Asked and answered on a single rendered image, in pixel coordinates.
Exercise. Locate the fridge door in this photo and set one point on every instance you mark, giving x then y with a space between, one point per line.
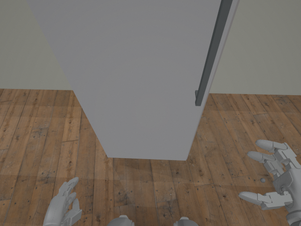
134 66

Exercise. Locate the right robot hand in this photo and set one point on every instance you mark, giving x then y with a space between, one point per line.
290 180

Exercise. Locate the robot right forearm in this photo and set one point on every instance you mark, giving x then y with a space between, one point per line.
294 218

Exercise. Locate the left robot hand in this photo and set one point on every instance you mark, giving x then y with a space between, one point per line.
57 211

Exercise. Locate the handle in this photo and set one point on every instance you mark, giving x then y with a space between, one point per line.
214 44

